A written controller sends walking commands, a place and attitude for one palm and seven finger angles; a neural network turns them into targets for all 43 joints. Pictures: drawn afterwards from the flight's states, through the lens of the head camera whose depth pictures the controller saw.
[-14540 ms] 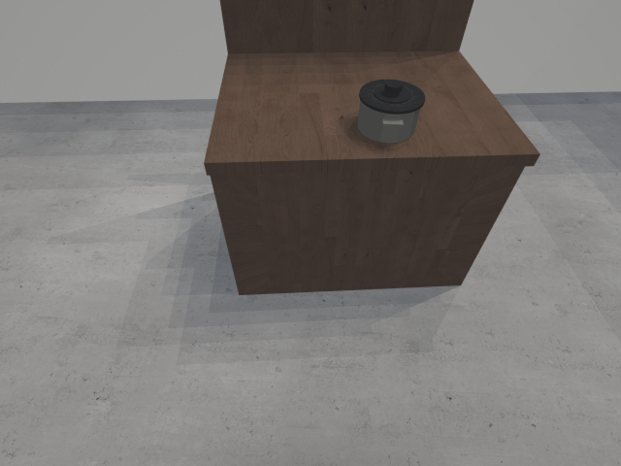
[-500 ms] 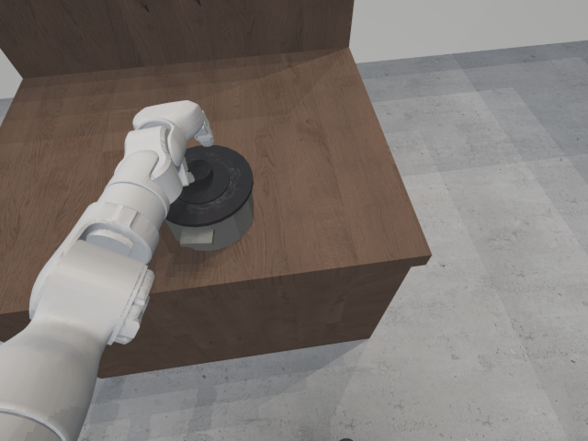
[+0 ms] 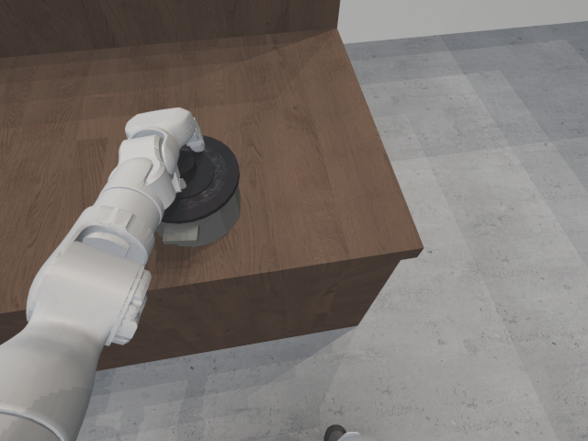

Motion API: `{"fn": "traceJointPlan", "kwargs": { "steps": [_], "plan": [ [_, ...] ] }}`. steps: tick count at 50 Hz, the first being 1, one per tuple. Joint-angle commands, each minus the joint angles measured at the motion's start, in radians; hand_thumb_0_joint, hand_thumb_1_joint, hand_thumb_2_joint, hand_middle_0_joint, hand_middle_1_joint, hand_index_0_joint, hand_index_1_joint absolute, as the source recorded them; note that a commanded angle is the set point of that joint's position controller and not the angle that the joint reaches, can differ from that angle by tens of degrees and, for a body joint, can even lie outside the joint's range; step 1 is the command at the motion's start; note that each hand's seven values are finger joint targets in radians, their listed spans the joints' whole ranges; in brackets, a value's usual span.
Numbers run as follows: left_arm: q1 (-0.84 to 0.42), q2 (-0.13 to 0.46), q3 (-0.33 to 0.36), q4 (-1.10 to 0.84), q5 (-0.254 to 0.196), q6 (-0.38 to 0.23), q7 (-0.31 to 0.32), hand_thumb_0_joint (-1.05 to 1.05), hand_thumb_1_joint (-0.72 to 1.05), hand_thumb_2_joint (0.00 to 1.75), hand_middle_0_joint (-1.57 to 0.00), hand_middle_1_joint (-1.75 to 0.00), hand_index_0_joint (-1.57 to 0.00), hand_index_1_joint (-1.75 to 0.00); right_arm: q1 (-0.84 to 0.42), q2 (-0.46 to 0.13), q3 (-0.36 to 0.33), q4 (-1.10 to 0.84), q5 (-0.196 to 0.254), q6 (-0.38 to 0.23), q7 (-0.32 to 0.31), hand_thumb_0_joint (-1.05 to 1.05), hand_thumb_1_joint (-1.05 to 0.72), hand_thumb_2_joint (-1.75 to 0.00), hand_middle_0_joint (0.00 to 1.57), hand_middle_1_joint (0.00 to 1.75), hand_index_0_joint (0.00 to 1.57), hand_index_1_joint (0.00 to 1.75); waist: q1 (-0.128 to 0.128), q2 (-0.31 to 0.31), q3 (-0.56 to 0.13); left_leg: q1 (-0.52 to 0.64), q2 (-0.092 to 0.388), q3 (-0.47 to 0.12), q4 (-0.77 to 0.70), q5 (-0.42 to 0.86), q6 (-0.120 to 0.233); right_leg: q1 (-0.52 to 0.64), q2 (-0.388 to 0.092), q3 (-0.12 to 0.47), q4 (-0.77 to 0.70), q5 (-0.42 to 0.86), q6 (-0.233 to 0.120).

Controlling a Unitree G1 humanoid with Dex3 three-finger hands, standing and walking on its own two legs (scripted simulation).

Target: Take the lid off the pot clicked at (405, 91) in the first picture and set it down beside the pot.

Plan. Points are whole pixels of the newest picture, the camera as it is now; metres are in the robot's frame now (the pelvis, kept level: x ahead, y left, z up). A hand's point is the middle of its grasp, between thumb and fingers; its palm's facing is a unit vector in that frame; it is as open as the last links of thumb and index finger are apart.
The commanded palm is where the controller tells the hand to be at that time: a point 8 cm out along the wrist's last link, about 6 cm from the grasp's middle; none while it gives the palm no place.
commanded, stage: lower the open fingers around the knob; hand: left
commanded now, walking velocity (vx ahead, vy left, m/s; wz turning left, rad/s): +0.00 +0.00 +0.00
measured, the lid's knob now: (180, 165) +0.52 +0.14 +0.02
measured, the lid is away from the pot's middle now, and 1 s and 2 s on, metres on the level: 0.00 0.00 0.00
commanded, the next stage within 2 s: close the fingers and squeeze the knob in 0.26 s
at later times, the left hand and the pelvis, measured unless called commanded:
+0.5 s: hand (176, 167) +0.50 +0.13 +0.04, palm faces -0.38 -0.09 -0.92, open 10.0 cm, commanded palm +0.50 +0.14 +0.10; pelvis +0.00 +0.00 +0.00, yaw +0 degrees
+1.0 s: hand (178, 168) +0.50 +0.13 +0.04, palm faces -0.38 -0.08 -0.92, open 8.1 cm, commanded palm +0.50 +0.14 +0.10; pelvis -0.01 +0.00 +0.00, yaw +0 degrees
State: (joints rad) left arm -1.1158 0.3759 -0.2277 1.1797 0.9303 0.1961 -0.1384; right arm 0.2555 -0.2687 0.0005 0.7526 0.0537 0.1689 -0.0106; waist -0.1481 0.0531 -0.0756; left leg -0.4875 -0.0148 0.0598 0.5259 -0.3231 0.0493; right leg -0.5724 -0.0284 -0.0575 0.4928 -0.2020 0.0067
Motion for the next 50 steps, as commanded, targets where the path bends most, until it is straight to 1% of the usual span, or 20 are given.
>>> {"fn": "traceJointPlan", "kwargs": {
  "steps": [1,5,7,10,12,15,17,18,19,22,23,25,29,33,36,39,40,42,45,50],
  "plan": [
    [-0.562,0.243,0.071,-0.268,0.021,-0.049,0.046,0.00,-0.25,1.35,-0.84,-0.08,-0.84,-0.08,0.105,-0.145,-0.050,-0.061,-0.014,-0.017,-0.019,0.00,-0.90,-0.90,0.20,0.30,0.20,0.30,-0.017,0.024,-0.578,0.265,-0.005,-0.077,0.015,0.594,0.003,0.292,0.035,0.030,0.028,0.459,-0.043],
    [-0.382,0.097,-0.012,-0.070,0.022,-0.020,0.052,0.00,-0.25,1.35,-0.84,-0.08,-0.84,-0.08,0.119,-0.154,-0.053,-0.036,-0.010,-0.003,-0.004,0.00,-0.90,-0.90,0.20,0.30,0.20,0.30,-0.034,-0.072,-0.421,0.200,0.012,-0.078,0.027,0.579,-0.004,0.176,0.049,0.001,0.029,0.389,-0.035],
    [-0.436,0.148,0.029,-0.116,0.010,-0.015,0.063,0.00,-0.25,1.35,-0.84,-0.08,-0.84,-0.08,0.107,-0.161,-0.055,-0.043,-0.012,0.004,-0.003,0.00,-0.90,-0.90,0.20,0.30,0.20,0.30,-0.032,-0.070,-0.453,0.176,0.004,-0.066,0.019,0.500,0.001,0.212,0.044,0.010,0.029,0.380,-0.037],
    [-0.568,0.206,0.059,-0.264,0.008,-0.042,0.077,0.00,-0.25,1.35,-0.84,-0.08,-0.84,-0.08,0.106,-0.146,-0.060,-0.053,-0.018,-0.008,-0.004,0.00,-0.90,-0.90,0.20,0.30,0.20,0.30,-0.023,0.050,-0.598,0.280,0.001,-0.078,0.034,0.603,-0.002,0.258,0.039,0.026,0.039,0.448,-0.041],
    [-0.489,0.188,0.045,-0.160,0.018,-0.016,0.071,0.00,-0.25,1.35,-0.84,-0.08,-0.84,-0.08,0.114,-0.148,-0.051,-0.037,-0.014,0.001,-0.004,0.00,-0.90,-0.90,0.20,0.30,0.20,0.30,-0.028,-0.012,-0.516,0.221,0.003,-0.075,0.030,0.584,-0.002,0.245,0.043,0.016,0.039,0.439,-0.040],
    [-0.448,0.211,0.061,-0.131,0.025,-0.004,0.076,0.00,-0.25,1.35,-0.84,-0.08,-0.84,-0.08,0.108,-0.156,-0.046,-0.046,-0.010,0.006,-0.004,0.00,-0.90,-0.90,0.20,0.30,0.20,0.30,-0.026,-0.078,-0.479,0.151,-0.004,-0.061,0.019,0.515,0.004,0.275,0.043,0.017,0.035,0.447,-0.038],
    [-0.476,0.215,0.063,-0.192,0.021,-0.010,0.075,0.00,-0.25,1.35,-0.84,-0.08,-0.84,-0.08,0.099,-0.151,-0.050,-0.058,-0.009,0.005,-0.005,0.00,-0.90,-0.90,0.20,0.30,0.20,0.30,-0.019,-0.040,-0.512,0.169,-0.006,-0.058,0.015,0.520,0.007,0.295,0.037,0.023,0.032,0.461,-0.040],
    [-0.507,0.171,0.030,-0.238,0.013,-0.021,0.067,0.00,-0.25,1.35,-0.84,-0.08,-0.84,-0.08,0.091,-0.146,-0.054,-0.065,-0.011,0.003,-0.004,0.00,-0.90,-0.90,0.20,0.30,0.20,0.30,-0.021,-0.011,-0.546,0.209,-0.003,-0.064,0.020,0.563,0.007,0.285,0.037,0.025,0.034,0.473,-0.040],
    [-0.510,0.183,0.036,-0.260,0.016,-0.027,0.065,0.00,-0.07,0.96,-0.49,-0.78,-0.49,-0.78,0.100,-0.145,-0.058,-0.061,-0.012,0.001,-0.003,0.00,-0.90,-0.90,0.20,0.30,0.20,0.30,-0.019,0.015,-0.571,0.254,0.003,-0.073,0.027,0.603,0.004,0.275,0.038,0.026,0.032,0.472,-0.038],
    [-0.417,0.191,0.049,-0.175,0.017,-0.022,0.062,0.00,-0.05,0.97,-0.49,-0.82,-0.49,-0.82,0.099,-0.147,-0.053,-0.059,-0.011,0.003,-0.002,0.00,-0.90,-0.90,0.20,0.30,0.20,0.30,-0.013,-0.021,-0.505,0.218,0.003,-0.068,0.024,0.568,0.002,0.257,0.043,0.015,0.028,0.430,-0.038],
    [-0.435,0.250,0.097,-0.182,0.018,-0.025,0.067,0.00,-0.04,0.97,-0.49,-0.84,-0.49,-0.84,0.100,-0.153,-0.051,-0.056,-0.009,0.005,-0.006,0.00,-0.90,-0.90,0.20,0.30,0.20,0.30,-0.007,-0.036,-0.504,0.197,0.002,-0.067,0.019,0.553,0.004,0.277,0.040,0.018,0.031,0.439,-0.041],
    [-0.467,0.245,0.086,-0.198,0.020,-0.022,0.079,0.00,-0.02,0.97,-0.50,-0.86,-0.50,-0.86,0.092,-0.149,-0.048,-0.061,-0.008,0.006,-0.009,0.00,-0.90,-0.90,0.20,0.30,0.20,0.30,-0.013,-0.049,-0.494,0.174,-0.004,-0.059,0.009,0.500,0.007,0.289,0.039,0.020,0.028,0.431,-0.041],
    [-0.488,0.131,-0.001,-0.243,0.019,-0.028,0.075,0.00,0.01,0.97,-0.51,-0.91,-0.51,-0.91,0.095,-0.141,-0.059,-0.059,-0.009,-0.002,-0.004,0.00,-0.90,-0.90,0.20,0.30,0.20,0.30,-0.023,0.010,-0.514,0.260,0.009,-0.077,0.018,0.574,0.001,0.230,0.042,0.015,0.023,0.408,-0.038],
    [-0.481,0.191,0.047,-0.143,-0.002,-0.019,0.075,0.00,0.05,0.96,-0.52,-0.95,-0.52,-0.95,0.087,-0.156,-0.048,-0.043,-0.004,0.003,-0.013,0.00,-0.90,-0.90,0.20,0.30,0.20,0.30,-0.034,-0.051,-0.432,0.164,-0.001,-0.066,-0.001,0.417,0.006,0.225,0.040,0.013,0.019,0.331,-0.040],
    [-0.545,0.226,0.057,-0.200,0.014,-0.029,0.088,0.00,0.08,0.95,-0.54,-0.97,-0.54,-0.97,0.090,-0.151,-0.045,-0.050,-0.002,-0.007,-0.020,0.00,-0.90,-0.90,0.20,0.30,0.20,0.30,-0.032,-0.030,-0.477,0.175,-0.005,-0.067,-0.010,0.392,0.006,0.250,0.038,0.020,0.021,0.318,-0.041],
    [-0.564,0.154,0.000,-0.227,0.026,-0.040,0.085,0.00,0.11,0.94,-0.56,-1.00,-0.56,-1.00,0.103,-0.144,-0.052,-0.042,-0.006,-0.019,-0.016,0.00,-0.90,-0.90,0.20,0.30,0.20,0.30,-0.039,0.023,-0.513,0.257,0.007,-0.084,0.012,0.489,-0.002,0.200,0.042,0.014,0.026,0.329,-0.041],
    [-0.522,0.218,0.059,-0.190,0.028,-0.035,0.090,0.00,0.12,0.94,-0.56,-1.00,-0.56,-1.00,0.107,-0.149,-0.052,-0.041,-0.008,-0.018,-0.015,0.00,-0.90,-0.90,0.20,0.30,0.20,0.30,-0.027,0.009,-0.511,0.242,0.005,-0.081,0.016,0.490,-0.002,0.217,0.043,0.017,0.027,0.338,-0.042],
    [-0.490,0.220,0.069,-0.143,0.015,-0.024,0.093,0.00,0.15,0.93,-0.57,-1.01,-0.57,-1.01,0.098,-0.151,-0.045,-0.044,-0.007,-0.013,-0.017,0.00,-0.90,-0.90,0.20,0.30,0.20,0.30,-0.027,-0.036,-0.482,0.186,-0.001,-0.073,0.007,0.441,-0.001,0.235,0.042,0.015,0.029,0.332,-0.041],
    [-0.477,0.160,0.024,-0.116,0.018,-0.008,0.093,0.00,0.18,0.91,-0.59,-1.03,-0.59,-1.03,0.097,-0.152,-0.049,-0.042,-0.006,-0.010,-0.012,0.00,-0.90,-0.90,0.20,0.30,0.20,0.30,-0.035,-0.043,-0.458,0.174,0.002,-0.070,0.005,0.441,-0.001,0.211,0.042,0.012,0.026,0.328,-0.039],
    [-0.511,0.252,0.086,-0.152,0.018,-0.013,0.089,0.00,0.24,0.87,-0.63,-1.05,-0.63,-1.05,0.098,-0.155,-0.046,-0.051,-0.007,-0.009,-0.017,0.00,-0.90,-0.90,0.20,0.30,0.20,0.30,-0.028,-0.045,-0.506,0.159,-0.006,-0.061,0.004,0.418,0.007,0.277,0.039,0.026,0.026,0.359,-0.040]
  ]
}}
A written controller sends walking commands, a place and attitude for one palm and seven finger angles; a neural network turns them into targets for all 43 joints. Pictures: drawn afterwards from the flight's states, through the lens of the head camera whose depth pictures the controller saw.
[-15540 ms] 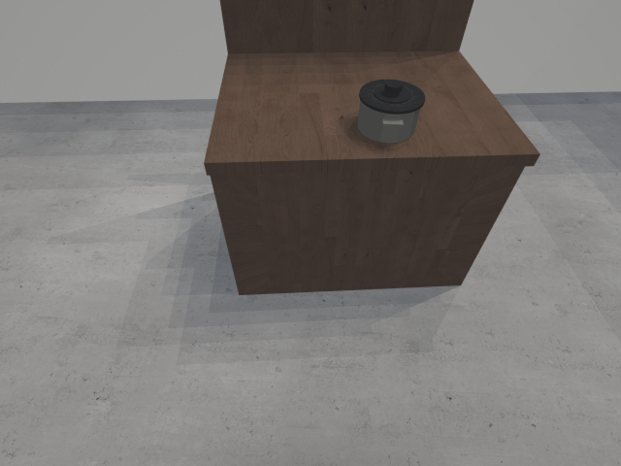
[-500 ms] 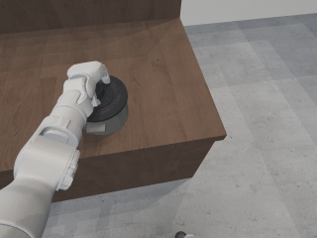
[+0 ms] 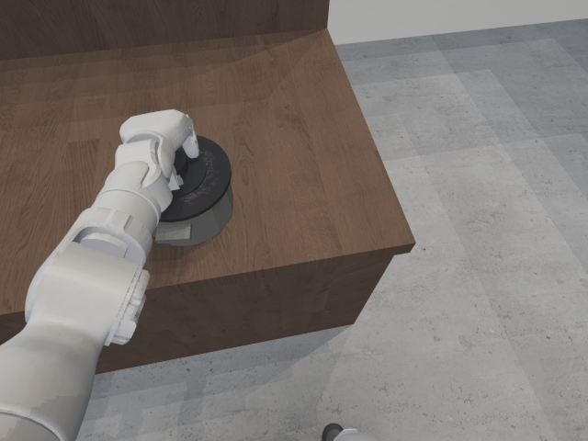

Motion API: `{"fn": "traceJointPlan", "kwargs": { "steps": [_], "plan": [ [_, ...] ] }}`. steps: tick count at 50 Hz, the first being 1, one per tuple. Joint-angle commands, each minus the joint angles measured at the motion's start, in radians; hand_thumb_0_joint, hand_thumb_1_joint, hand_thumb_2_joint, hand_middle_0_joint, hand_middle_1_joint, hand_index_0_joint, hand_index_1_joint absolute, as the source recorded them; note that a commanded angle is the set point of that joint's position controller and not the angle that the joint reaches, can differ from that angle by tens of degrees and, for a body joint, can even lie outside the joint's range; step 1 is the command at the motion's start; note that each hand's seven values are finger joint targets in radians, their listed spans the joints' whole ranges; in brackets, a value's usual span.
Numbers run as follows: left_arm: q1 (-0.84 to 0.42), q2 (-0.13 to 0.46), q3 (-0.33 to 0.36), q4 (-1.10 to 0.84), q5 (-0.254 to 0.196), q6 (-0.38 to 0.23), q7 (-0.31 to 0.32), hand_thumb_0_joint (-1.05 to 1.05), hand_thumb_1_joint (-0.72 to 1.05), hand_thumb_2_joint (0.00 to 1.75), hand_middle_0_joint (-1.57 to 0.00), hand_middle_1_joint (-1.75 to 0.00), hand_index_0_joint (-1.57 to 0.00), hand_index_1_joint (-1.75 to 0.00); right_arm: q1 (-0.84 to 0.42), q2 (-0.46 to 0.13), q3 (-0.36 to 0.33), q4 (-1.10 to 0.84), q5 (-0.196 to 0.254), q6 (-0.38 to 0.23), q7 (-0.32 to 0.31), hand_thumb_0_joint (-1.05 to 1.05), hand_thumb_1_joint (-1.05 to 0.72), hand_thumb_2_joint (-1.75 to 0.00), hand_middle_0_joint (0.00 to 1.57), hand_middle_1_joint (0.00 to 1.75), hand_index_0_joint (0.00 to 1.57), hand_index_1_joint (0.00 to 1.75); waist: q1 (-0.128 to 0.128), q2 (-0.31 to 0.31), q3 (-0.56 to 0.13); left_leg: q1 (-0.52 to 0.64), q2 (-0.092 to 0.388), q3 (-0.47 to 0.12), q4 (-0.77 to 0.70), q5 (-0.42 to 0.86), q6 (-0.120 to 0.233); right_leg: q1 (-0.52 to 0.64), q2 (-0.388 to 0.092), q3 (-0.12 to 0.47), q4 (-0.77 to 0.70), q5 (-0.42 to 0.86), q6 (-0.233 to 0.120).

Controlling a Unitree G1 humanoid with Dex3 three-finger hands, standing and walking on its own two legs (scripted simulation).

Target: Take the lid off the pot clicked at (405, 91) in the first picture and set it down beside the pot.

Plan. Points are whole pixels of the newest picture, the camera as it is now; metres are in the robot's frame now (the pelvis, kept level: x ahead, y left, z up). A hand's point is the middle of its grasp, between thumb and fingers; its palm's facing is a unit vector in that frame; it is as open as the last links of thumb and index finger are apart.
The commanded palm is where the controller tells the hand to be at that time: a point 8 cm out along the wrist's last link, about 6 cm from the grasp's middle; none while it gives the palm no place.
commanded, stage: close the fingers and squeeze the knob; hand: left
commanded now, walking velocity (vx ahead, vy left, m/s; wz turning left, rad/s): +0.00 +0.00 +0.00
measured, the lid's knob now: (172, 164) +0.53 +0.14 +0.02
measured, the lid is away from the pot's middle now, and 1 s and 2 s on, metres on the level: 0.00 0.00 0.00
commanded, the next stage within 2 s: lift the lid straight up in 1.12 s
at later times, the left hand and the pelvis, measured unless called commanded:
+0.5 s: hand (167, 165) +0.50 +0.14 +0.05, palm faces -0.39 -0.08 -0.92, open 7.3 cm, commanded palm +0.50 +0.14 +0.10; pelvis +0.00 +0.00 +0.00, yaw +0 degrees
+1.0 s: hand (167, 167) +0.50 +0.14 +0.05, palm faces -0.37 -0.08 -0.92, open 7.2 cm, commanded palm +0.50 +0.14 +0.10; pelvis +0.01 +0.00 +0.00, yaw +0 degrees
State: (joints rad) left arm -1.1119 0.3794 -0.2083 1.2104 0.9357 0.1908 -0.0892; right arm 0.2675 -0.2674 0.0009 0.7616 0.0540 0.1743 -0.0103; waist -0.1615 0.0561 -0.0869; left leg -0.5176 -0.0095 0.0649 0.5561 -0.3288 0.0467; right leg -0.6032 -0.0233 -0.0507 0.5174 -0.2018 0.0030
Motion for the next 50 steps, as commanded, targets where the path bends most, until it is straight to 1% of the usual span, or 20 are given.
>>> {"fn": "traceJointPlan", "kwargs": {
  "steps": [1,3,6,9,13,14,17,18,21,24,25,28,30,34,36,42,44,46,48,50],
  "plan": [
    [-0.535,0.243,0.055,-0.216,0.015,-0.013,0.036,0.00,0.25,0.86,-0.64,-1.05,-0.64,-1.05,0.088,-0.154,-0.047,-0.062,-0.006,-0.016,-0.019,0.00,-0.90,-0.90,0.20,0.30,0.20,0.30,-0.014,-0.023,-0.509,0.199,-0.012,-0.063,-0.028,0.434,0.009,0.315,0.032,0.021,0.000,0.375,-0.037],
    [-0.522,0.215,0.035,-0.241,0.025,-0.021,0.032,0.00,0.28,0.84,-0.65,-1.06,-0.65,-1.06,0.089,-0.147,-0.052,-0.069,-0.007,-0.020,-0.017,0.00,-0.90,-0.90,0.20,0.30,0.20,0.30,-0.005,0.016,-0.535,0.249,-0.006,-0.076,-0.020,0.518,0.004,0.293,0.034,0.018,0.003,0.392,-0.041],
    [-0.471,0.198,0.023,-0.157,0.027,-0.012,0.030,0.00,0.32,0.81,-0.68,-1.06,-0.68,-1.06,0.103,-0.157,-0.049,-0.052,-0.004,-0.015,-0.014,0.00,-0.90,-0.90,0.20,0.30,0.20,0.30,-0.019,-0.045,-0.429,0.198,-0.002,-0.072,-0.027,0.442,0.006,0.248,0.042,0.005,-0.007,0.328,-0.037],
    [-0.519,0.253,0.068,-0.203,0.006,-0.017,0.039,0.00,0.36,0.77,-0.70,-1.07,-0.70,-1.07,0.097,-0.160,-0.048,-0.061,-0.006,-0.015,-0.021,0.00,-0.90,-0.90,0.20,0.30,0.20,0.30,-0.018,-0.046,-0.478,0.181,-0.011,-0.060,-0.031,0.419,0.012,0.306,0.035,0.021,-0.004,0.366,-0.036],
    [-0.489,0.166,-0.002,-0.165,0.027,-0.017,0.025,0.00,0.41,0.72,-0.74,-1.07,-0.74,-1.07,0.109,-0.154,-0.053,-0.046,-0.005,-0.017,-0.017,0.00,-0.90,-0.90,0.20,0.30,0.20,0.30,-0.029,-0.030,-0.454,0.213,-0.003,-0.065,-0.017,0.473,0.010,0.252,0.040,0.010,-0.004,0.362,-0.038],
    [-0.489,0.225,0.040,-0.160,0.029,-0.017,0.028,0.00,0.43,0.70,-0.75,-1.07,-0.75,-1.07,0.111,-0.160,-0.050,-0.046,-0.006,-0.015,-0.017,0.00,-0.90,-0.90,0.20,0.30,0.20,0.30,-0.026,-0.036,-0.443,0.195,-0.005,-0.061,-0.019,0.444,0.010,0.259,0.040,0.013,-0.005,0.354,-0.036],
    [-0.500,0.267,0.078,-0.197,0.014,-0.018,0.031,0.00,0.48,0.65,-0.78,-1.06,-0.78,-1.06,0.100,-0.154,-0.048,-0.060,-0.008,-0.016,-0.022,0.00,-0.90,-0.90,0.20,0.30,0.20,0.30,-0.013,-0.043,-0.506,0.189,-0.013,-0.056,-0.020,0.451,0.012,0.326,0.034,0.022,0.003,0.405,-0.037],
    [-0.502,0.219,0.042,-0.222,0.012,-0.026,0.023,0.00,0.49,0.63,-0.79,-1.06,-0.79,-1.06,0.093,-0.150,-0.049,-0.067,-0.008,-0.015,-0.021,0.00,-0.90,-0.90,0.20,0.30,0.20,0.30,-0.010,0.005,-0.527,0.215,-0.013,-0.059,-0.018,0.490,0.008,0.313,0.032,0.022,0.007,0.419,-0.040],
    [-0.480,0.174,0.004,-0.214,0.023,-0.029,0.017,0.00,0.54,0.57,-0.82,-1.05,-0.82,-1.05,0.101,-0.151,-0.054,-0.057,-0.008,-0.012,-0.013,0.00,-0.90,-0.90,0.20,0.30,0.20,0.30,-0.017,-0.012,-0.489,0.245,0.000,-0.069,-0.010,0.532,0.006,0.266,0.038,0.011,0.002,0.403,-0.037],
    [-0.487,0.234,0.054,-0.240,0.023,-0.031,0.027,0.00,0.60,0.49,-0.85,-1.04,-0.85,-1.04,0.093,-0.152,-0.053,-0.066,-0.010,-0.009,-0.013,0.00,-0.90,-0.90,0.20,0.30,0.20,0.30,-0.001,0.007,-0.522,0.255,-0.002,-0.073,-0.012,0.544,0.004,0.289,0.038,0.015,0.006,0.409,-0.039],
    [-0.484,0.204,0.037,-0.235,0.016,-0.029,0.029,0.00,0.62,0.46,-0.86,-1.04,-0.86,-1.04,0.087,-0.148,-0.053,-0.067,-0.011,-0.010,-0.012,0.00,-0.90,-0.90,0.20,0.30,0.20,0.30,-0.003,-0.002,-0.515,0.252,-0.002,-0.073,-0.011,0.546,0.004,0.287,0.038,0.012,0.005,0.411,-0.038],
    [-0.471,0.142,-0.004,-0.196,0.005,-0.019,0.028,0.00,0.52,0.56,-0.80,-1.03,-0.81,-1.04,0.086,-0.150,-0.055,-0.053,-0.007,-0.006,-0.010,0.00,-0.90,-0.90,0.20,0.30,0.20,0.30,-0.020,-0.031,-0.458,0.234,0.002,-0.068,-0.013,0.524,0.007,0.255,0.038,0.007,-0.004,0.395,-0.035],
    [-0.494,0.210,0.045,-0.229,0.007,-0.019,0.038,0.00,0.51,0.58,-0.78,-1.02,-0.80,-1.04,0.085,-0.154,-0.054,-0.058,-0.009,-0.006,-0.011,0.00,-0.90,-0.90,0.20,0.30,0.20,0.30,-0.008,-0.028,-0.491,0.232,-0.002,-0.067,-0.018,0.506,0.007,0.291,0.037,0.014,0.001,0.405,-0.036],
    [-0.485,0.156,0.006,-0.239,0.000,-0.018,0.030,0.00,0.52,0.60,-0.77,-1.01,-0.79,-1.03,0.075,-0.146,-0.053,-0.060,-0.010,-0.006,-0.010,0.00,-0.90,-0.90,0.20,0.30,0.20,0.30,-0.010,-0.019,-0.501,0.252,-0.002,-0.069,-0.015,0.536,0.006,0.288,0.036,0.012,0.003,0.420,-0.035],
    [-0.461,0.213,0.049,-0.230,0.011,-0.018,0.035,0.00,0.54,0.61,-0.77,-1.01,-0.80,-1.03,0.076,-0.150,-0.053,-0.058,-0.010,-0.005,-0.011,0.00,-0.90,-0.90,0.20,0.30,0.20,0.30,0.002,-0.021,-0.507,0.248,-0.003,-0.066,-0.016,0.527,0.005,0.304,0.036,0.015,0.001,0.417,-0.037],
    [-0.473,0.192,0.028,-0.216,0.010,-0.009,0.037,0.00,0.60,0.64,-0.79,-1.02,-0.82,-1.04,0.070,-0.149,-0.050,-0.058,-0.006,-0.003,-0.013,0.00,-0.90,-0.90,0.20,0.30,0.20,0.30,-0.007,-0.039,-0.477,0.227,-0.005,-0.063,-0.024,0.497,0.007,0.299,0.035,0.013,0.000,0.408,-0.036],
    [-0.492,0.175,0.017,-0.265,0.014,-0.019,0.035,0.00,0.62,0.64,-0.79,-1.02,-0.83,-1.04,0.071,-0.146,-0.053,-0.063,-0.008,-0.006,-0.011,0.00,-0.90,-0.90,0.20,0.30,0.20,0.30,0.001,0.010,-0.525,0.286,0.003,-0.079,-0.015,0.587,0.000,0.283,0.035,0.012,0.009,0.422,-0.038],
    [-0.454,0.150,0.002,-0.216,0.012,-0.011,0.036,0.00,0.64,0.65,-0.80,-1.03,-0.84,-1.05,0.069,-0.146,-0.051,-0.057,-0.010,-0.005,-0.008,0.00,-0.90,-0.90,0.20,0.30,0.20,0.30,-0.004,-0.010,-0.487,0.269,0.004,-0.075,-0.014,0.559,-0.001,0.266,0.039,0.008,0.002,0.397,-0.036],
    [-0.491,0.217,0.054,-0.253,0.009,-0.016,0.042,0.00,0.66,0.66,-0.81,-1.03,-0.85,-1.05,0.067,-0.150,-0.052,-0.060,-0.010,-0.004,-0.011,0.00,-0.90,-0.90,0.20,0.30,0.20,0.30,0.005,-0.020,-0.504,0.249,0.000,-0.071,-0.016,0.546,0.003,0.307,0.035,0.015,0.005,0.428,-0.040],
    [-0.468,0.171,0.017,-0.197,0.006,-0.005,0.040,0.00,0.68,0.67,-0.82,-1.04,-0.85,-1.06,0.064,-0.150,-0.048,-0.057,-0.008,-0.003,-0.013,0.00,-0.90,-0.90,0.20,0.30,0.20,0.30,-0.013,-0.049,-0.465,0.218,-0.004,-0.065,-0.023,0.489,0.006,0.293,0.037,0.011,-0.001,0.400,-0.035]
  ]
}}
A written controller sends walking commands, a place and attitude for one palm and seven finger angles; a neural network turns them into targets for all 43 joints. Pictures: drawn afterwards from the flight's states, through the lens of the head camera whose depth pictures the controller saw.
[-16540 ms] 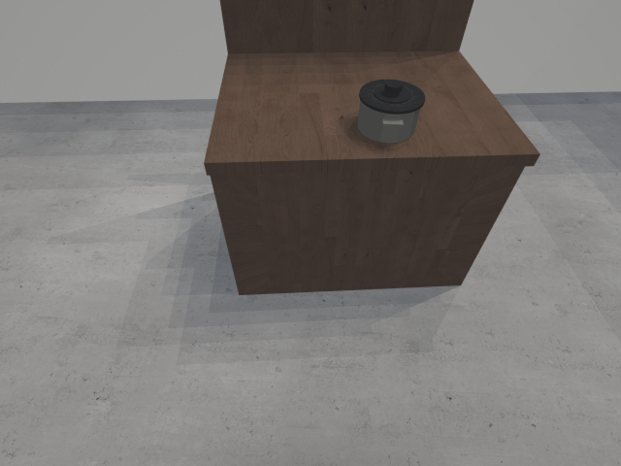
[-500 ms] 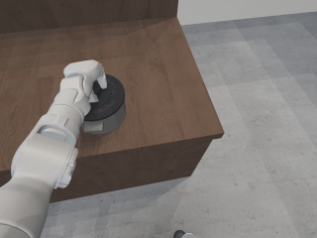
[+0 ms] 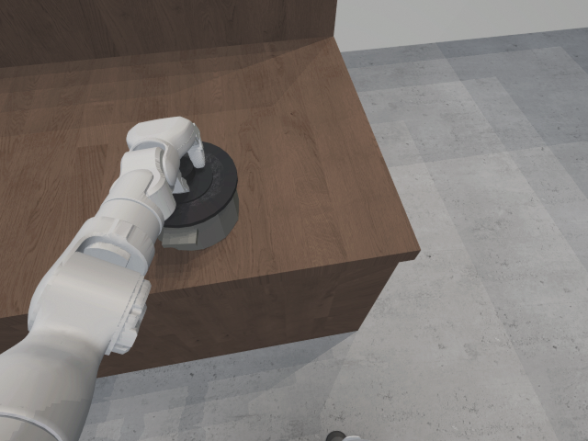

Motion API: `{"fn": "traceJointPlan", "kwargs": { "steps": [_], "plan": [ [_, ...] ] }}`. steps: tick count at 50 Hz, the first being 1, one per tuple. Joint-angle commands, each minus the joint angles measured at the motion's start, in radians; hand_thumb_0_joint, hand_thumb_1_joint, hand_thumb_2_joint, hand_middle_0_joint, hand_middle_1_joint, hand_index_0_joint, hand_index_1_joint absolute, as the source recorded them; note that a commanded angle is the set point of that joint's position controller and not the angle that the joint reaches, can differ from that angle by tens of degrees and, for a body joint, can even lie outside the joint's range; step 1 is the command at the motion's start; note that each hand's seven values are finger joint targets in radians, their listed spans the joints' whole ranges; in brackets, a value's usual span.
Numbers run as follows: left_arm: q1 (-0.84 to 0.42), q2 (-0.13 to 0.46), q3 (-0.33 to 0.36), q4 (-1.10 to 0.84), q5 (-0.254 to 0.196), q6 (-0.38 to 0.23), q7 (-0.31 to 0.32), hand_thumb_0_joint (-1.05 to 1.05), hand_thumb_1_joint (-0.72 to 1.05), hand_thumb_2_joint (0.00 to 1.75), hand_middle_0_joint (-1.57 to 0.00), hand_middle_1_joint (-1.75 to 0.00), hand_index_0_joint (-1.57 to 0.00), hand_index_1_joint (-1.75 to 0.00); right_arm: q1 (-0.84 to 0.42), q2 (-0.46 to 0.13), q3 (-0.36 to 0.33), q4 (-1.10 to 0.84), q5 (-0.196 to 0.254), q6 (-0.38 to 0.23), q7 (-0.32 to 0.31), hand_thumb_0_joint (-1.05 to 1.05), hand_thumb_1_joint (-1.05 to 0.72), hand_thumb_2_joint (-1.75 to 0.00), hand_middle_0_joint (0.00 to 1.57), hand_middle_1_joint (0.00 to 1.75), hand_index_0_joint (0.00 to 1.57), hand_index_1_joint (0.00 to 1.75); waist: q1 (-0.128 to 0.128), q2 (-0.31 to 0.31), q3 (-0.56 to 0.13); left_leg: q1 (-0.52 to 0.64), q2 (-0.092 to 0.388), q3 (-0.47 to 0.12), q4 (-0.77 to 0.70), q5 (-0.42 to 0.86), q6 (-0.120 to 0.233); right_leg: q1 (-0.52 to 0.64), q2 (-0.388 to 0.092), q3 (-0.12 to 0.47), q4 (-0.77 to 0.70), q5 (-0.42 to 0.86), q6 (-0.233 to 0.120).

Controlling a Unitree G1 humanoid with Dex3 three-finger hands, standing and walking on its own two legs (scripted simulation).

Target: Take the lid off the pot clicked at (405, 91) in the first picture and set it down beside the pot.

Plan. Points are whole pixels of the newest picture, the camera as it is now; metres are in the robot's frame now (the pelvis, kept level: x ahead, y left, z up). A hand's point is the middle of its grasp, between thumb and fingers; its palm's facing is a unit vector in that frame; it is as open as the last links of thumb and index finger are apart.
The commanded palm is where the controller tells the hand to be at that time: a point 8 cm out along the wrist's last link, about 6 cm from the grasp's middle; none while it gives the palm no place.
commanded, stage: close the fingers and squeeze the knob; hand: left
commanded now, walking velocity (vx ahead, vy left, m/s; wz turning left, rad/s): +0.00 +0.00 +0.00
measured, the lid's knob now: (179, 170) +0.52 +0.14 +0.02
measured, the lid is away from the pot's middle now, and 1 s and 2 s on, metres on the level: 0.00 0.00 0.01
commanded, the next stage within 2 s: lift the lid straight up in 0.12 s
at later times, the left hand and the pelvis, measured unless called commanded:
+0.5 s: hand (173, 173) +0.49 +0.14 +0.05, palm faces -0.37 -0.10 -0.92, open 7.1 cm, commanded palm +0.49 +0.14 +0.12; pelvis +0.00 +0.00 +0.00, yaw +0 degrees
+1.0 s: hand (162, 150) +0.49 +0.14 +0.09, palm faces -0.33 -0.08 -0.94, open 7.1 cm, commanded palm +0.49 +0.14 +0.16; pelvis +0.00 +0.00 +0.01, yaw +0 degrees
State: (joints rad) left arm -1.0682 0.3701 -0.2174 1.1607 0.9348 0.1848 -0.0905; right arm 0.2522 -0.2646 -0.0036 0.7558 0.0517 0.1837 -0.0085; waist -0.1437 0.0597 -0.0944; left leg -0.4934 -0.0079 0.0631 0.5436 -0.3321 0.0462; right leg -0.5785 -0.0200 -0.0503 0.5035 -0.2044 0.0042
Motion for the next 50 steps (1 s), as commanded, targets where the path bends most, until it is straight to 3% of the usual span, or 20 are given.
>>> {"fn": "traceJointPlan", "kwargs": {
  "steps": [1,3,4,7,11,14,18,22,23,25,28,30,32,35,38,41,43,45,47,50],
  "plan": [
    [-0.524,0.180,0.018,-0.145,0.010,0.003,0.040,0.00,0.69,0.68,-0.82,-1.04,-0.86,-1.06,0.084,-0.153,-0.043,-0.046,-0.001,-0.012,-0.016,0.00,-0.90,-0.90,0.20,0.30,0.20,0.30,-0.032,-0.047,-0.439,0.189,-0.005,-0.065,-0.016,0.471,0.005,0.253,0.034,0.008,0.012,0.376,-0.037],
    [-0.556,0.184,0.030,-0.202,0.010,-0.005,0.041,0.00,0.72,0.69,-0.83,-1.05,-0.87,-1.06,0.079,-0.151,-0.049,-0.052,-0.005,-0.017,-0.016,0.00,-0.90,-0.90,0.20,0.30,0.20,0.30,-0.024,-0.017,-0.489,0.233,0.000,-0.071,-0.007,0.541,0.005,0.259,0.031,0.012,0.017,0.410,-0.040],
    [-0.516,0.227,0.064,-0.182,0.016,-0.005,0.045,0.00,0.73,0.69,-0.83,-1.05,-0.87,-1.07,0.087,-0.153,-0.048,-0.054,-0.007,-0.018,-0.015,0.00,-0.90,-0.90,0.20,0.30,0.20,0.30,-0.013,-0.010,-0.506,0.236,-0.002,-0.070,-0.005,0.547,0.003,0.277,0.033,0.014,0.019,0.414,-0.039],
    [-0.521,0.190,0.034,-0.222,0.010,-0.011,0.040,0.00,0.75,0.71,-0.84,-1.05,-0.88,-1.07,0.079,-0.145,-0.046,-0.063,-0.009,-0.019,-0.013,0.00,-0.90,-0.90,0.20,0.30,0.20,0.30,-0.012,-0.015,-0.529,0.248,-0.003,-0.071,-0.003,0.571,0.002,0.296,0.031,0.014,0.018,0.444,-0.039],
    [-0.523,0.205,0.038,-0.152,0.010,0.000,0.041,0.00,0.77,0.71,-0.85,-1.06,-0.89,-1.07,0.086,-0.156,-0.043,-0.046,-0.001,-0.012,-0.018,0.00,-0.90,-0.90,0.20,0.30,0.20,0.30,-0.032,-0.071,-0.429,0.181,-0.003,-0.063,-0.018,0.469,0.008,0.265,0.035,0.009,0.009,0.388,-0.037],
    [-0.578,0.227,0.054,-0.244,0.014,-0.011,0.050,0.00,0.78,0.72,-0.85,-1.06,-0.89,-1.07,0.084,-0.148,-0.048,-0.056,-0.005,-0.024,-0.017,0.00,-0.90,-0.90,0.20,0.30,0.20,0.30,-0.013,0.038,-0.523,0.269,-0.001,-0.073,-0.014,0.552,0.000,0.274,0.032,0.015,0.015,0.408,-0.041],
    [-0.598,0.218,0.045,-0.291,0.011,-0.018,0.047,0.00,0.78,0.72,-0.85,-1.06,-0.90,-1.07,0.074,-0.138,-0.048,-0.065,-0.005,-0.032,-0.020,0.00,-0.90,-0.90,0.20,0.30,0.20,0.30,-0.012,0.019,-0.573,0.306,0.002,-0.082,-0.007,0.610,-0.002,0.299,0.033,0.017,0.010,0.446,-0.039],
    [-0.642,0.237,0.048,-0.268,0.004,-0.008,0.054,0.00,0.78,0.72,-0.85,-1.06,-0.90,-1.07,0.079,-0.146,-0.043,-0.049,0.004,-0.040,-0.025,0.00,-0.90,-0.90,0.20,0.30,0.20,0.30,-0.027,-0.034,-0.487,0.250,-0.001,-0.076,-0.032,0.501,0.006,0.303,0.033,0.011,-0.006,0.408,-0.035],
    [-0.640,0.285,0.091,-0.281,0.001,-0.012,0.058,0.00,0.78,0.72,-0.85,-1.06,-0.90,-1.07,0.072,-0.147,-0.042,-0.054,0.003,-0.044,-0.028,0.00,-0.90,-0.90,0.20,0.30,0.20,0.30,-0.012,-0.017,-0.518,0.253,-0.004,-0.072,-0.034,0.511,0.008,0.331,0.029,0.021,-0.004,0.428,-0.039],
    [-0.649,0.285,0.083,-0.296,0.000,-0.013,0.058,0.00,0.78,0.72,-0.85,-1.06,-0.90,-1.07,0.073,-0.144,-0.039,-0.054,0.003,-0.051,-0.032,0.00,-0.90,-0.90,0.20,0.30,0.20,0.30,-0.014,0.005,-0.542,0.274,-0.008,-0.072,-0.040,0.513,0.005,0.345,0.027,0.024,-0.005,0.438,-0.036],
    [-0.612,0.231,0.043,-0.303,0.012,-0.012,0.041,0.00,0.78,0.72,-0.85,-1.06,-0.90,-1.07,0.071,-0.136,-0.044,-0.058,0.003,-0.058,-0.026,0.00,-0.90,-0.90,0.20,0.30,0.20,0.30,-0.003,0.024,-0.558,0.328,0.000,-0.084,-0.029,0.622,-0.001,0.329,0.028,0.017,-0.007,0.461,-0.039],
    [-0.555,0.262,0.067,-0.234,0.020,0.004,0.032,0.00,0.78,0.72,-0.85,-1.06,-0.90,-1.07,0.070,-0.144,-0.040,-0.052,0.002,-0.048,-0.023,0.00,-0.90,-0.90,0.20,0.30,0.20,0.30,0.002,-0.006,-0.506,0.290,-0.005,-0.073,-0.034,0.587,0.000,0.335,0.030,0.018,-0.013,0.458,-0.038],
    [-0.573,0.228,0.038,-0.182,0.003,0.024,0.023,0.00,0.78,0.72,-0.85,-1.06,-0.90,-1.07,0.055,-0.149,-0.033,-0.046,0.009,-0.040,-0.026,0.00,-0.90,-0.90,0.20,0.30,0.20,0.30,-0.018,-0.071,-0.416,0.208,-0.011,-0.060,-0.059,0.446,0.009,0.330,0.029,0.012,-0.024,0.403,-0.035],
    [-0.649,0.210,0.017,-0.243,-0.007,0.016,0.010,0.00,0.78,0.72,-0.85,-1.06,-0.90,-1.07,0.051,-0.150,-0.035,-0.050,0.009,-0.050,-0.029,0.00,-0.90,-0.90,0.20,0.30,0.20,0.30,-0.019,-0.025,-0.456,0.257,-0.010,-0.065,-0.063,0.453,0.010,0.322,0.025,0.014,-0.025,0.388,-0.035],
    [-0.679,0.290,0.075,-0.332,-0.008,-0.012,-0.007,0.00,0.78,0.72,-0.85,-1.06,-0.90,-1.07,0.048,-0.144,-0.036,-0.067,0.006,-0.062,-0.035,0.00,-0.90,-0.90,0.20,0.30,0.20,0.30,0.004,0.018,-0.565,0.327,-0.011,-0.079,-0.049,0.564,0.006,0.372,0.021,0.025,-0.018,0.458,-0.041],
    [-0.683,0.241,0.027,-0.321,-0.001,-0.016,-0.016,0.00,0.78,0.72,-0.85,-1.06,-0.90,-1.07,0.056,-0.140,-0.035,-0.059,0.008,-0.066,-0.039,0.00,-0.90,-0.90,0.20,0.30,0.20,0.30,-0.010,-0.025,-0.530,0.336,-0.004,-0.082,-0.056,0.565,0.006,0.353,0.025,0.016,-0.027,0.439,-0.033],
    [-0.644,0.296,0.075,-0.272,0.008,-0.008,-0.010,0.00,0.78,0.72,-0.85,-1.06,-0.90,-1.07,0.053,-0.148,-0.033,-0.056,0.010,-0.062,-0.041,0.00,-0.90,-0.90,0.20,0.30,0.20,0.30,0.002,-0.035,-0.491,0.289,-0.009,-0.072,-0.065,0.530,0.008,0.365,0.023,0.021,-0.033,0.436,-0.039],
    [-0.660,0.267,0.053,-0.252,-0.001,0.004,-0.006,0.00,0.78,0.72,-0.85,-1.06,-0.90,-1.07,0.047,-0.147,-0.027,-0.052,0.012,-0.062,-0.040,0.00,-0.90,-0.90,0.20,0.30,0.20,0.30,-0.006,-0.053,-0.450,0.261,-0.013,-0.068,-0.076,0.480,0.009,0.357,0.023,0.016,-0.033,0.417,-0.037],
    [-0.682,0.213,0.011,-0.282,-0.004,0.008,-0.008,0.00,0.78,0.72,-0.85,-1.06,-0.90,-1.07,0.039,-0.143,-0.031,-0.053,0.014,-0.069,-0.036,0.00,-0.90,-0.90,0.20,0.30,0.20,0.30,-0.005,-0.021,-0.460,0.299,-0.008,-0.074,-0.077,0.494,0.005,0.332,0.022,0.012,-0.034,0.396,-0.037],
    [-0.678,0.239,0.038,-0.332,0.003,0.005,-0.016,0.00,0.78,0.72,-0.85,-1.06,-0.90,-1.07,0.033,-0.140,-0.034,-0.064,0.005,-0.075,-0.027,0.00,-0.90,-0.90,0.20,0.30,0.20,0.30,0.019,0.053,-0.545,0.390,-0.004,-0.087,-0.056,0.634,-0.011,0.338,0.023,0.016,-0.026,0.443,-0.041]
  ]
}}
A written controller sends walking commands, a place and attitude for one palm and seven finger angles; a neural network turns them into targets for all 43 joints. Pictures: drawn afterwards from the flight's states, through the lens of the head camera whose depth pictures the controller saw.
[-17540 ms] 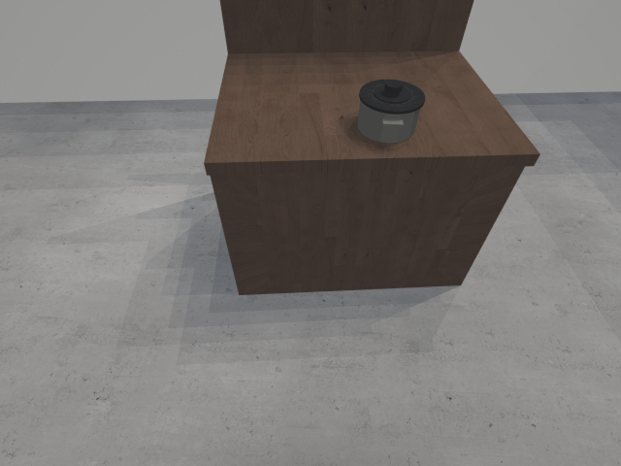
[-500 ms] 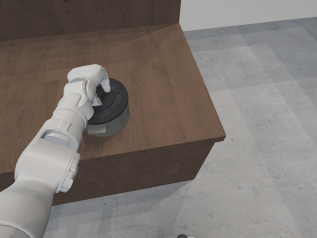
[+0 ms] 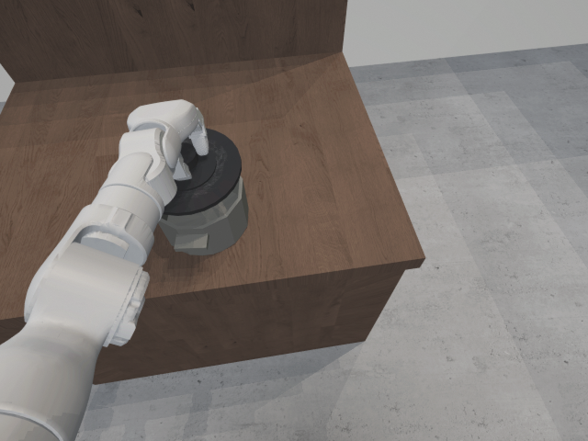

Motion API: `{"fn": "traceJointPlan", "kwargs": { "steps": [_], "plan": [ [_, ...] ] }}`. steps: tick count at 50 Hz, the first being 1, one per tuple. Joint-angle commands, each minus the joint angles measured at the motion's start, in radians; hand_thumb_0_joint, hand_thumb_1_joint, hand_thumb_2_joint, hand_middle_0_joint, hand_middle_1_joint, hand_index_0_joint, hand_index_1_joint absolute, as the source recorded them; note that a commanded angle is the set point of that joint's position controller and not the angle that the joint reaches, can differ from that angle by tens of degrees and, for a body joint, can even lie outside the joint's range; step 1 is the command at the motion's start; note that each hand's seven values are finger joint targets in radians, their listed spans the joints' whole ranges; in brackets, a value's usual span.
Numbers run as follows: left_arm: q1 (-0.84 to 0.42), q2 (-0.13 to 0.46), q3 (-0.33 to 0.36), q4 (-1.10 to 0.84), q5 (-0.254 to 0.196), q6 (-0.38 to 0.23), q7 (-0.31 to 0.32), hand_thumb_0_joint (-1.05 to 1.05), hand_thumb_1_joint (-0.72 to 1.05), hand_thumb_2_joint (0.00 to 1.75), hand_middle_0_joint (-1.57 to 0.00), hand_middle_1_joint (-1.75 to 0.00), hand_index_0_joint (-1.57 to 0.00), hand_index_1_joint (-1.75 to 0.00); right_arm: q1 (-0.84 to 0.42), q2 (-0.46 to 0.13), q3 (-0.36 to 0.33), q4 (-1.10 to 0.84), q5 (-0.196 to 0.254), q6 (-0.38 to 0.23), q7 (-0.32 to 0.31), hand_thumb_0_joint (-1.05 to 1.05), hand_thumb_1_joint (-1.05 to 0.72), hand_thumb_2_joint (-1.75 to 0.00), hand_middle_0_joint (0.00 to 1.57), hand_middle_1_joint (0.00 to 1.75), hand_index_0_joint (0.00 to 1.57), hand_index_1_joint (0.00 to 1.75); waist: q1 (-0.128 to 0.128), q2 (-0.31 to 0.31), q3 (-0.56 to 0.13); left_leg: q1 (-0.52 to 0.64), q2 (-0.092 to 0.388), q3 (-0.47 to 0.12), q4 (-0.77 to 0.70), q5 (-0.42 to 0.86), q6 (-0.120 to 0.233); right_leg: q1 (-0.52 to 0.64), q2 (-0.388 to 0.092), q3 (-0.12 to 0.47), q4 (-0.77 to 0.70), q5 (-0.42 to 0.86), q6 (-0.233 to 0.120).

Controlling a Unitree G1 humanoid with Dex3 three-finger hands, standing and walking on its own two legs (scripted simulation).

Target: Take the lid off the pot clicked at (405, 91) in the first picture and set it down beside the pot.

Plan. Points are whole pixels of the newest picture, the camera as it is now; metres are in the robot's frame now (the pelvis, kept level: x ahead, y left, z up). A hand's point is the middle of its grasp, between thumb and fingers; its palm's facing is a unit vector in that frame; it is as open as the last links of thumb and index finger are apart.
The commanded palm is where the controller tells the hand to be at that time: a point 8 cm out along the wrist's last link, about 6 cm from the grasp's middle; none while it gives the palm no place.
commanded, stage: lift the lid straight up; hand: left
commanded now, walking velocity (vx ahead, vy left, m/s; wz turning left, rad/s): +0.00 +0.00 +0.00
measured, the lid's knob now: (182, 157) +0.52 +0.14 +0.06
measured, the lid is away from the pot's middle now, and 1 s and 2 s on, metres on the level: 0.00 0.01 0.09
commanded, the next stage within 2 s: move the lid sideways beside the pot in 1.22 s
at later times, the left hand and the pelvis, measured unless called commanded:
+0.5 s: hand (170, 137) +0.49 +0.13 +0.13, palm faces -0.29 -0.06 -0.95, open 7.1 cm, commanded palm +0.49 +0.14 +0.20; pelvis +0.00 +0.00 +0.00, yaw +0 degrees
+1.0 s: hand (163, 109) +0.51 +0.13 +0.17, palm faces -0.28 -0.07 -0.96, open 7.1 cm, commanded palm +0.50 +0.14 +0.24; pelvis +0.00 +0.00 +0.00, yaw +0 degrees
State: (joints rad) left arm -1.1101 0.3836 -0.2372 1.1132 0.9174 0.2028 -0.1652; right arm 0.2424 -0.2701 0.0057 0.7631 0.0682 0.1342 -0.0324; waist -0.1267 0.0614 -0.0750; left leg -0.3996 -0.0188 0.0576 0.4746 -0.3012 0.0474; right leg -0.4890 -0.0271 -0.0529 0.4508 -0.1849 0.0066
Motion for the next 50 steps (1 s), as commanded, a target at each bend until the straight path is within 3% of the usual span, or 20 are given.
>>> {"fn": "traceJointPlan", "kwargs": {
  "steps": [1,3,5,8,9,12,16,17,21,23,25,26,28,33,37,39,41,44,48,50],
  "plan": [
    [-0.628,0.245,0.073,-0.283,0.021,-0.009,0.055,0.00,0.78,0.72,-0.85,-1.06,-0.90,-1.07,0.044,-0.135,-0.043,-0.070,-0.012,-0.023,-0.002,0.00,-0.90,-0.90,0.20,0.30,0.20,0.30,0.006,0.014,-0.573,0.292,0.008,-0.086,0.011,0.619,-0.015,0.268,0.030,0.015,0.029,0.437,-0.042],
    [-0.623,0.219,0.058,-0.268,0.011,-0.002,0.046,0.00,0.78,0.72,-0.85,-1.06,-0.90,-1.07,0.032,-0.133,-0.042,-0.074,-0.012,-0.021,0.000,0.00,-0.90,-0.90,0.20,0.30,0.20,0.30,0.004,-0.020,-0.553,0.261,0.005,-0.084,0.009,0.611,-0.009,0.280,0.030,0.016,0.026,0.454,-0.042],
    [-0.621,0.188,0.027,-0.213,0.012,0.019,0.040,0.00,0.78,0.72,-0.85,-1.06,-0.90,-1.07,0.028,-0.139,-0.039,-0.060,-0.006,-0.011,0.001,0.00,-0.90,-0.90,0.20,0.30,0.20,0.30,-0.012,-0.063,-0.465,0.212,0.005,-0.074,-0.006,0.530,-0.002,0.256,0.030,0.010,0.016,0.420,-0.038],
    [-0.670,0.250,0.074,-0.269,0.007,0.015,0.038,0.00,0.78,0.72,-0.85,-1.06,-0.90,-1.07,0.016,-0.144,-0.037,-0.069,-0.005,-0.017,-0.005,0.00,-0.90,-0.90,0.20,0.30,0.20,0.30,0.003,-0.061,-0.506,0.212,-0.001,-0.071,-0.020,0.500,0.002,0.299,0.023,0.019,0.016,0.425,-0.042],
    [-0.682,0.236,0.058,-0.289,0.007,0.011,0.034,0.00,0.78,0.72,-0.85,-1.06,-0.90,-1.07,0.012,-0.137,-0.035,-0.074,-0.007,-0.022,-0.004,0.00,-0.90,-0.90,0.20,0.30,0.20,0.30,0.004,-0.019,-0.526,0.244,-0.003,-0.076,-0.019,0.522,-0.002,0.294,0.024,0.020,0.021,0.425,-0.042],
    [-0.697,0.208,0.030,-0.314,0.014,0.005,0.021,0.00,0.78,0.72,-0.85,-1.06,-0.90,-1.07,0.013,-0.130,-0.036,-0.074,-0.007,-0.031,-0.004,0.00,-0.90,-0.90,0.20,0.30,0.20,0.30,0.005,-0.013,-0.533,0.289,0.004,-0.085,-0.014,0.569,-0.009,0.278,0.024,0.015,0.015,0.415,-0.041],
    [-0.670,0.222,0.046,-0.228,0.012,0.029,0.019,0.00,0.78,0.72,-0.85,-1.06,-0.90,-1.07,0.006,-0.135,-0.027,-0.070,-0.005,-0.023,-0.011,0.00,-0.90,-0.90,0.20,0.30,0.20,0.30,-0.003,-0.095,-0.459,0.207,-0.003,-0.070,-0.033,0.471,0.003,0.295,0.024,0.014,0.005,0.399,-0.037],
    [-0.695,0.262,0.077,-0.261,0.007,0.028,0.023,0.00,0.78,0.72,-0.85,-1.06,-0.90,-1.07,0.005,-0.137,-0.028,-0.072,-0.004,-0.027,-0.013,0.00,-0.90,-0.90,0.20,0.30,0.20,0.30,0.005,-0.099,-0.476,0.196,-0.006,-0.063,-0.037,0.445,0.008,0.325,0.020,0.020,0.003,0.412,-0.037],
    [-0.733,0.233,0.043,-0.350,0.019,0.016,0.009,0.00,0.78,0.72,-0.85,-1.06,-0.90,-1.07,-0.008,-0.124,-0.030,-0.087,-0.008,-0.043,-0.009,0.00,-0.90,-0.90,0.20,0.30,0.20,0.30,0.019,-0.001,-0.565,0.310,-0.001,-0.082,-0.023,0.590,-0.008,0.313,0.017,0.020,0.015,0.450,-0.042],
    [-0.682,0.192,0.017,-0.282,0.024,0.029,-0.007,0.00,0.78,0.72,-0.85,-1.06,-0.90,-1.07,-0.004,-0.126,-0.031,-0.081,-0.007,-0.038,-0.004,0.00,-0.90,-0.90,0.20,0.30,0.20,0.30,0.015,-0.023,-0.519,0.297,0.003,-0.082,-0.021,0.599,-0.011,0.284,0.021,0.015,0.004,0.424,-0.043],
    [-0.653,0.265,0.075,-0.204,0.019,0.051,-0.010,0.00,0.78,0.72,-0.85,-1.06,-0.90,-1.07,-0.008,-0.142,-0.025,-0.071,-0.003,-0.025,-0.008,0.00,-0.90,-0.90,0.20,0.30,0.20,0.30,0.015,-0.098,-0.451,0.209,-0.006,-0.063,-0.041,0.458,0.003,0.311,0.022,0.019,-0.005,0.394,-0.041],
    [-0.676,0.246,0.056,-0.201,0.005,0.057,-0.015,0.00,0.78,0.72,-0.85,-1.06,-0.90,-1.07,-0.018,-0.142,-0.019,-0.077,0.000,-0.023,-0.011,0.00,-0.90,-0.90,0.20,0.30,0.20,0.30,0.007,-0.109,-0.423,0.174,-0.012,-0.059,-0.053,0.408,0.007,0.317,0.018,0.017,-0.006,0.385,-0.040],
    [-0.768,0.203,0.017,-0.282,-0.009,0.042,-0.025,0.00,0.78,0.72,-0.85,-1.06,-0.90,-1.07,-0.027,-0.133,-0.020,-0.087,0.003,-0.040,-0.016,0.00,-0.90,-0.90,0.20,0.30,0.20,0.30,0.003,-0.070,-0.472,0.211,-0.014,-0.065,-0.053,0.417,0.009,0.317,0.012,0.019,-0.003,0.387,-0.042],
    [-0.820,0.223,0.015,-0.334,0.013,0.017,-0.046,0.00,0.78,0.72,-0.85,-1.06,-0.90,-1.07,-0.006,-0.131,-0.023,-0.083,-0.001,-0.064,-0.020,0.00,-0.90,-0.90,0.20,0.30,0.20,0.30,0.005,-0.013,-0.533,0.314,-0.004,-0.092,-0.040,0.523,-0.007,0.287,0.018,0.017,-0.005,0.375,-0.045],
    [-0.800,0.289,0.070,-0.283,0.004,0.025,-0.039,0.00,0.78,0.72,-0.85,-1.06,-0.90,-1.07,0.006,-0.134,-0.017,-0.074,-0.001,-0.069,-0.025,0.00,-0.90,-0.90,0.20,0.30,0.20,0.30,0.014,-0.076,-0.507,0.257,-0.011,-0.079,-0.057,0.470,0.001,0.340,0.017,0.019,-0.010,0.404,-0.041],
    [-0.803,0.213,0.007,-0.269,0.012,0.033,-0.043,0.00,0.78,0.72,-0.85,-1.06,-0.90,-1.07,0.002,-0.133,-0.018,-0.069,0.001,-0.069,-0.021,0.00,-0.90,-0.90,0.20,0.30,0.20,0.30,0.002,-0.043,-0.483,0.270,-0.007,-0.078,-0.057,0.493,-0.005,0.295,0.018,0.015,-0.010,0.391,-0.042],
    [-0.772,0.206,0.003,-0.218,0.023,0.052,-0.048,0.00,0.78,0.72,-0.85,-1.06,-0.90,-1.07,0.009,-0.140,-0.021,-0.059,0.000,-0.066,-0.012,0.00,-0.90,-0.90,0.20,0.30,0.20,0.30,0.005,-0.058,-0.442,0.261,-0.003,-0.080,-0.058,0.479,-0.007,0.271,0.021,0.011,-0.016,0.365,-0.043],
    [-0.806,0.306,0.088,-0.260,0.021,0.052,-0.051,0.00,0.78,0.72,-0.85,-1.06,-0.90,-1.07,-0.002,-0.143,-0.019,-0.077,-0.007,-0.065,-0.013,0.00,-0.90,-0.90,0.20,0.30,0.20,0.30,0.022,-0.053,-0.514,0.259,-0.013,-0.074,-0.057,0.491,-0.002,0.341,0.016,0.025,-0.007,0.417,-0.046],
    [-0.842,0.215,0.001,-0.310,0.029,0.047,-0.080,0.00,0.78,0.72,-0.85,-1.06,-0.90,-1.07,-0.004,-0.128,-0.023,-0.088,-0.006,-0.073,-0.005,0.00,-0.90,-0.90,0.20,0.30,0.20,0.30,0.014,-0.023,-0.543,0.323,-0.006,-0.089,-0.043,0.609,-0.010,0.313,0.017,0.020,-0.011,0.443,-0.044],
    [-0.779,0.292,0.065,-0.223,0.036,0.065,-0.085,0.00,0.78,0.72,-0.85,-1.06,-0.90,-1.07,0.005,-0.145,-0.022,-0.076,-0.007,-0.059,-0.006,0.00,-0.90,-0.90,0.20,0.30,0.20,0.30,0.020,-0.093,-0.497,0.269,-0.007,-0.078,-0.055,0.547,-0.003,0.337,0.020,0.021,-0.019,0.435,-0.042]
  ]
}}
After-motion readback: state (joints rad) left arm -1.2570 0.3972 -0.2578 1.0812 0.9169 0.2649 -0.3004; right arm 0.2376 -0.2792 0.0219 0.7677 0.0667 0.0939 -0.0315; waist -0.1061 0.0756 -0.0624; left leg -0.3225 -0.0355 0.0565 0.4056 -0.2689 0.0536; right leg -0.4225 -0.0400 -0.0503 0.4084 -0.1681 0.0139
